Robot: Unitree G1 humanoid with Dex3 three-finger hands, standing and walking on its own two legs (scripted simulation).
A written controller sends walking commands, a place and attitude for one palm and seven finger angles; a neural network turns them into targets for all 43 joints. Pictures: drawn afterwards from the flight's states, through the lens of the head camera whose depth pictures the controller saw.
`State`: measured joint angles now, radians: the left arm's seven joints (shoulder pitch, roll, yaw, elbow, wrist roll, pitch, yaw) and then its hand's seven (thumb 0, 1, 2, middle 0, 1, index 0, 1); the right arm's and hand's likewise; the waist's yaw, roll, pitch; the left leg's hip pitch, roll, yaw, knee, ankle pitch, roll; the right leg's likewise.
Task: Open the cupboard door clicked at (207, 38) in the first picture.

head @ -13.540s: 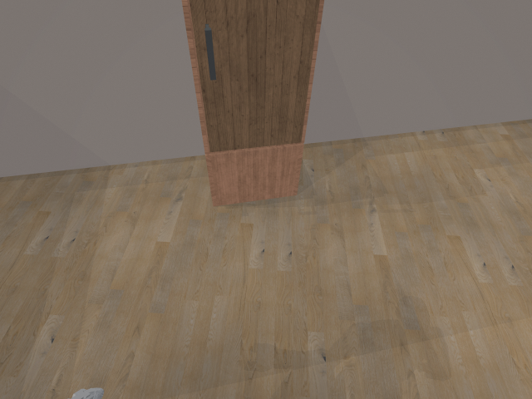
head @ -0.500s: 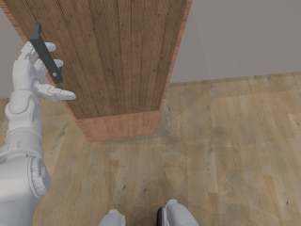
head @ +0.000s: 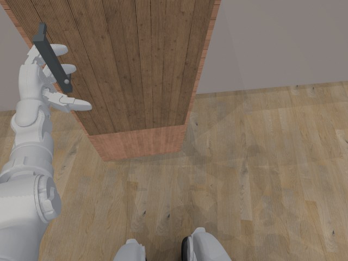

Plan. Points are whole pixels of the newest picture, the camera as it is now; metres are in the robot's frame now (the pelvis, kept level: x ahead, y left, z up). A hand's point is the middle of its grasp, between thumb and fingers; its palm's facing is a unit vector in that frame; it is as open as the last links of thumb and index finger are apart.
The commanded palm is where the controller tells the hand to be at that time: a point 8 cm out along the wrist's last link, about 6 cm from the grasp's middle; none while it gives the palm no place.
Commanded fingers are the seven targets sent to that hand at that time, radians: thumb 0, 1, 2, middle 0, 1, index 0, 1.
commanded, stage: close the thumb around the handle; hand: left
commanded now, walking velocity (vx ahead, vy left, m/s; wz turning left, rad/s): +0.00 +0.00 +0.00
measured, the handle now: (56, 61) +0.55 +0.24 +0.08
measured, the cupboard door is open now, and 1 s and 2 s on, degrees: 0 1 42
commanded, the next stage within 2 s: pull the door open along its arc in 0.80 s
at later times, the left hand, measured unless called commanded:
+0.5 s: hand (66, 80) +0.49 +0.21 +0.08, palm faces +0.10 -1.00 -0.01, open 9.6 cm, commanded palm +0.46 +0.25 +0.08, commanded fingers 0.00 0.68 0.80 -0.38 -1.33 -0.38 -1.33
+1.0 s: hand (66, 81) +0.49 +0.21 +0.08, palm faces +0.10 -0.99 -0.01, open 5.6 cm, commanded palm +0.45 +0.25 +0.08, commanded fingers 0.00 0.90 0.90 -0.40 -1.35 -0.40 -1.35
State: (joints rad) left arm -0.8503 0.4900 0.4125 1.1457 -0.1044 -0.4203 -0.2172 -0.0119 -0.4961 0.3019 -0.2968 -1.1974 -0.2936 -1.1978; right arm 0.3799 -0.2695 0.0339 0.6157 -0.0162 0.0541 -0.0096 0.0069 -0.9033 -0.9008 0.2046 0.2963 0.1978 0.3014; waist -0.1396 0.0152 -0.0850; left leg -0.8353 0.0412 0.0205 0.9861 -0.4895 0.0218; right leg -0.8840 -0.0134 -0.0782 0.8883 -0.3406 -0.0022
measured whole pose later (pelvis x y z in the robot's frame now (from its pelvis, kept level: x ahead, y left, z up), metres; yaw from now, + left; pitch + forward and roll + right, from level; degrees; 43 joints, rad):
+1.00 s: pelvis +0.01 +0.00 +0.00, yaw +0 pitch +19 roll -3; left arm -0.80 0.47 0.41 1.10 -0.11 -0.42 -0.21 0.01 0.76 0.82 -0.37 -1.35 -0.36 -1.35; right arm 0.38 -0.26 0.03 0.62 -0.02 0.07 0.00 0.01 -0.90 -0.90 0.20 0.30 0.20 0.30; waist -0.13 0.02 -0.09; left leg -0.81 0.04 0.02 0.97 -0.50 0.02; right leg -0.87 -0.01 -0.07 0.88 -0.35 0.00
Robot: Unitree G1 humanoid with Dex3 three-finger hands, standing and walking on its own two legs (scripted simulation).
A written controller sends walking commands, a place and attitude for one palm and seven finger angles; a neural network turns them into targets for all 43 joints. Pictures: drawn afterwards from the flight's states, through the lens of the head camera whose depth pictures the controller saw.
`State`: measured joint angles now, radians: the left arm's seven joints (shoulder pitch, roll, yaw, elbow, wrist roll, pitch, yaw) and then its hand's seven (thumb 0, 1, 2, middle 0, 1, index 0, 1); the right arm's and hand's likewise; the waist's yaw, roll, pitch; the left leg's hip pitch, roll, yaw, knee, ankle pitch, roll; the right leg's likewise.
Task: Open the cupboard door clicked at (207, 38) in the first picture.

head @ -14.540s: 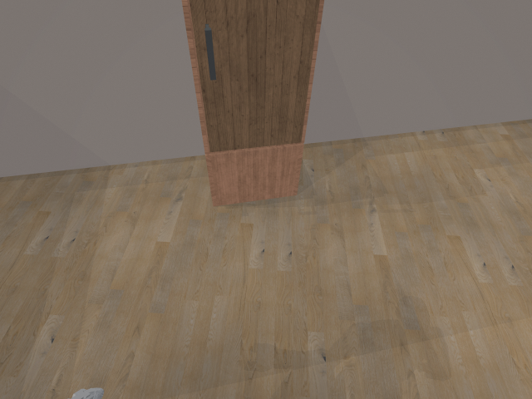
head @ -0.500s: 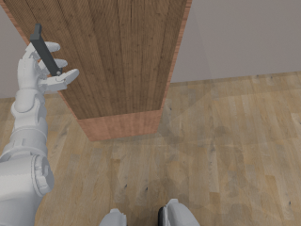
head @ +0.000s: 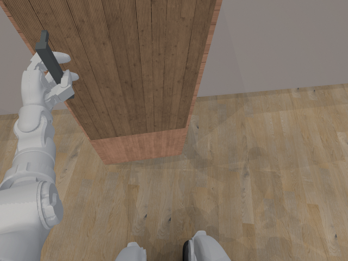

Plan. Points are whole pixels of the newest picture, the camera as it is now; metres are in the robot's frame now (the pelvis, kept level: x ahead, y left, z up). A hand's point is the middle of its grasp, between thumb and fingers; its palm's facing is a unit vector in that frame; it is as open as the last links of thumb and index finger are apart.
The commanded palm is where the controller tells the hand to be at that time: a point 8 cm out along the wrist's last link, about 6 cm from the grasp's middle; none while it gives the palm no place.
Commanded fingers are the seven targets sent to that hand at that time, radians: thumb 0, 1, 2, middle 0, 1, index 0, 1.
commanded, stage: pull the door open along its arc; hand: left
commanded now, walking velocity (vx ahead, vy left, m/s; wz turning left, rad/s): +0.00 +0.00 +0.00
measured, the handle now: (58, 67) +0.54 +0.24 +0.08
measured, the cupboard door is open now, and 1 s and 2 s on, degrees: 1 42 44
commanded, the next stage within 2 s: open thumb and fingers to let go in 0.78 s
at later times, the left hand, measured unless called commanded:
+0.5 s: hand (96, 138) +0.35 +0.14 +0.08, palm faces +0.35 -0.93 +0.09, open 5.9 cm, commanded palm +0.28 +0.18 +0.07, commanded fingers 0.00 0.90 0.90 -0.40 -1.35 -0.40 -1.35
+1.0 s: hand (137, 168) +0.29 +0.06 +0.08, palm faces +0.48 -0.87 -0.06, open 5.8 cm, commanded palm +0.23 +0.09 +0.07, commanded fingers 0.00 0.41 0.69 -0.37 -1.30 -0.37 -1.30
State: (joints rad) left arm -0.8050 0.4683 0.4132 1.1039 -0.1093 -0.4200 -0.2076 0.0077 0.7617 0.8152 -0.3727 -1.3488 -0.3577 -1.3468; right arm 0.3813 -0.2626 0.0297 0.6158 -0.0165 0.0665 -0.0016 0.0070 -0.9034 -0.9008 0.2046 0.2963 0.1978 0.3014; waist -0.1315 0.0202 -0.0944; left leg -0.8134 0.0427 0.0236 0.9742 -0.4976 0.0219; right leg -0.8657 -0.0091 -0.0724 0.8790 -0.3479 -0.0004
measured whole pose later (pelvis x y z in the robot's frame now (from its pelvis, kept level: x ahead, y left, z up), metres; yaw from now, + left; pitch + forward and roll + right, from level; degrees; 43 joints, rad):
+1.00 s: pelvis +0.01 -0.05 +0.01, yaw +4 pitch +9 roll +0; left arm 0.16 -0.09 -0.22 0.02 0.10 -0.11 0.60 -0.01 0.68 0.79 -0.38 -1.32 -0.40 -1.34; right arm 0.14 -0.18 0.02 0.55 -0.08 0.04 0.00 0.01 -0.90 -0.90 0.20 0.30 0.20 0.30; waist 0.02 0.04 -0.12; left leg -0.54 0.03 -0.03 0.87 -0.48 -0.05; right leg -0.62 -0.02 -0.13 0.88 -0.42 -0.06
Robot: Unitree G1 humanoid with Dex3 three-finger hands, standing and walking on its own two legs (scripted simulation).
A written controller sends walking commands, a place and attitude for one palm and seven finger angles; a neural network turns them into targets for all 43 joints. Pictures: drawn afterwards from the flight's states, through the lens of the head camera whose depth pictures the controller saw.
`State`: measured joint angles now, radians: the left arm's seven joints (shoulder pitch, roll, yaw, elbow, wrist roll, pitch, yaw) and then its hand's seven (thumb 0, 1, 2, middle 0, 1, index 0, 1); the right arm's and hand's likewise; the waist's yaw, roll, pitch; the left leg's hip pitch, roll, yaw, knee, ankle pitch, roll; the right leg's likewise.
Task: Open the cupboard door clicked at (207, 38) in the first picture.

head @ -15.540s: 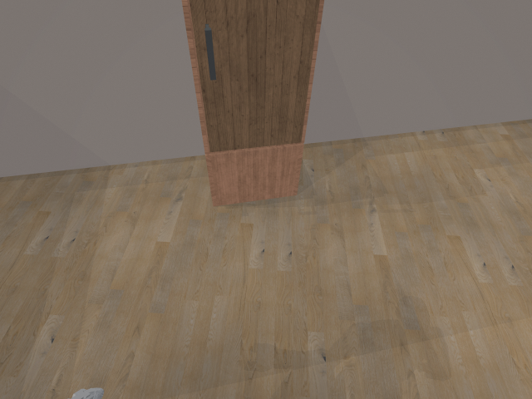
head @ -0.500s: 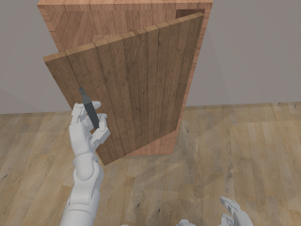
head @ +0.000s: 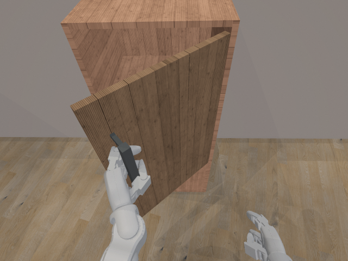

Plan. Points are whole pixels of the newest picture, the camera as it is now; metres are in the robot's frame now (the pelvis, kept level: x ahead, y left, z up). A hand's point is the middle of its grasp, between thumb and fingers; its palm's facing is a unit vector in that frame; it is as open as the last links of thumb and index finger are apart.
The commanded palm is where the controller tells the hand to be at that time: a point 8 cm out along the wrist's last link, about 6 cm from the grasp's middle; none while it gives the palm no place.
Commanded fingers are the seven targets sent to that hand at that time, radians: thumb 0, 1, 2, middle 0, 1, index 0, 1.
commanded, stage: open thumb and fingers to let go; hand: left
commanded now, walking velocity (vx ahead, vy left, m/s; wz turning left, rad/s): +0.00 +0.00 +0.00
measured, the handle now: (126, 161) +0.32 +0.13 +0.07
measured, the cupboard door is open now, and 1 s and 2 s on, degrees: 42 44 45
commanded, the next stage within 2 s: slide the hand sideways off the handle in 0.70 s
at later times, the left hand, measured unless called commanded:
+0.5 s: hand (141, 180) +0.27 +0.09 +0.07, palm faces +0.42 -0.91 -0.02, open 13.7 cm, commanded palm +0.23 +0.13 +0.06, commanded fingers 0.00 -0.50 0.30 -0.22 -0.70 -0.22 -0.70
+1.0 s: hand (139, 198) +0.24 +0.09 +0.06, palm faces -0.08 -1.00 -0.05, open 16.3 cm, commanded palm +0.22 +0.13 +0.06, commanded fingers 0.00 -0.50 0.30 -0.15 -0.30 -0.15 -0.30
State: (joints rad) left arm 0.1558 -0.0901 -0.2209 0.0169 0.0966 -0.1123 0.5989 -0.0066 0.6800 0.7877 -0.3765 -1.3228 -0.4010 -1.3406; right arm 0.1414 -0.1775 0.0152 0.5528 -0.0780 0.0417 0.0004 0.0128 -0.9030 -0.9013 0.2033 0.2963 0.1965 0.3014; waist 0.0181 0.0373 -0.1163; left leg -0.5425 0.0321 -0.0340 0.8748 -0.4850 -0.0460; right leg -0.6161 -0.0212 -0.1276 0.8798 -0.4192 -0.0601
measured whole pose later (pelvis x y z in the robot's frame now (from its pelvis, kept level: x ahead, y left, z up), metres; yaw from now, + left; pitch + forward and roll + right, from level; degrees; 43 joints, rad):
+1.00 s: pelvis -0.03 +0.03 -0.01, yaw +0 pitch +7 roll -1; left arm 0.14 0.06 -0.25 0.03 0.00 -0.25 0.13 -0.01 -0.49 0.30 -0.19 -0.36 -0.12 -0.38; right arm 0.23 -0.21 0.03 0.51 -0.02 -0.05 -0.02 0.01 -0.90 -0.90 0.20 0.30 0.20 0.30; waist 0.02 0.05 -0.07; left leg -0.60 0.00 -0.01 0.95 -0.48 0.00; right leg -0.66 -0.05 -0.10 0.91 -0.38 -0.02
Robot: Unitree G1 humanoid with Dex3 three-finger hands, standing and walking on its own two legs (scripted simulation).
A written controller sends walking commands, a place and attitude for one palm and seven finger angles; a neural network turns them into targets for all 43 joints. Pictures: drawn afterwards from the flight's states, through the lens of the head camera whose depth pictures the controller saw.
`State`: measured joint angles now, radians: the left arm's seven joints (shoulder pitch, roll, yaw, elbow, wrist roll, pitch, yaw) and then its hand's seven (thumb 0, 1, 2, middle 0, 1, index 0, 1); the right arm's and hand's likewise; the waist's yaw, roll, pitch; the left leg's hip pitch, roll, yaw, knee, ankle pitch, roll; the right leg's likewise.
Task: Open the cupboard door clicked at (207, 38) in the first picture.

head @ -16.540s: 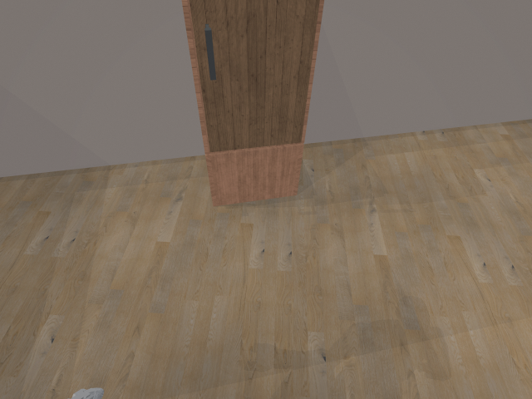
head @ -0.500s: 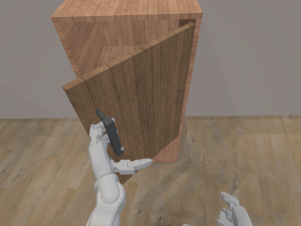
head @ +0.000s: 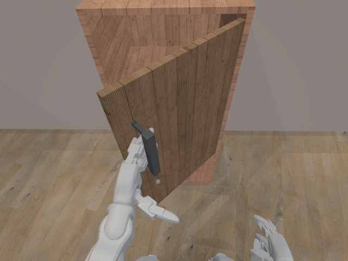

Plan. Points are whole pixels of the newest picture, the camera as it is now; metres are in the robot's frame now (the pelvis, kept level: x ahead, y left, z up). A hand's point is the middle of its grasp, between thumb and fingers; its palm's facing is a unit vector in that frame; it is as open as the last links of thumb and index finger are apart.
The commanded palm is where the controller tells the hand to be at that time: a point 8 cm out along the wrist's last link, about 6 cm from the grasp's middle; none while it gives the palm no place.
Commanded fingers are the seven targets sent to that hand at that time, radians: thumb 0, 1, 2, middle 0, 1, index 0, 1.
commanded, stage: slide the hand sideways off the handle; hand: left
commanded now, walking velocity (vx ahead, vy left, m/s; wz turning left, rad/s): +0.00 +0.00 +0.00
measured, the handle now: (146, 150) +0.34 +0.09 +0.07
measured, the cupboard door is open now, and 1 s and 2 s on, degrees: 44 45 45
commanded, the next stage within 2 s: draw the hand back to the body in 1.00 s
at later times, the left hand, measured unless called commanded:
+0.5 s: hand (144, 195) +0.24 +0.08 +0.07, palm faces -0.01 -1.00 -0.02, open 16.2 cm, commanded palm +0.20 +0.15 +0.07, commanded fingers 0.00 -0.50 0.30 -0.15 -0.30 -0.15 -0.30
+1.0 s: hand (114, 218) +0.19 +0.13 +0.07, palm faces +0.02 -1.00 -0.04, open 16.3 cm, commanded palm +0.16 +0.19 +0.07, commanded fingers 0.00 -0.50 0.30 -0.15 -0.30 -0.15 -0.30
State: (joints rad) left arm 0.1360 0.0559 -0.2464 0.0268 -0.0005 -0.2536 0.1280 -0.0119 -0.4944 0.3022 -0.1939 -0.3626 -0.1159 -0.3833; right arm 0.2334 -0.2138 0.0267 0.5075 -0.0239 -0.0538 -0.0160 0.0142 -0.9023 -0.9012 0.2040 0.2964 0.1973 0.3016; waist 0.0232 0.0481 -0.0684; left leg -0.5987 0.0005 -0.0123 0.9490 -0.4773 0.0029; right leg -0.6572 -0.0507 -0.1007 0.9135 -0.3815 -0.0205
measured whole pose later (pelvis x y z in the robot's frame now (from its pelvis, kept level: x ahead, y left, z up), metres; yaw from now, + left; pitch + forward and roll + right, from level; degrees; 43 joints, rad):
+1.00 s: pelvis +0.02 -0.01 -0.02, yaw +0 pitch +11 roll -1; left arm 0.66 0.15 -0.02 -0.36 -0.16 -0.33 -0.11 -0.01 -0.50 0.30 -0.15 -0.30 -0.16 -0.30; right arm 0.27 -0.23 0.00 0.40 0.01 -0.11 -0.04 0.02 -0.90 -0.90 0.20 0.30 0.20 0.30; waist 0.03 0.04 -0.11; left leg -0.71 0.02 -0.03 1.07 -0.56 -0.01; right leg -0.77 -0.04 -0.11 1.03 -0.46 -0.03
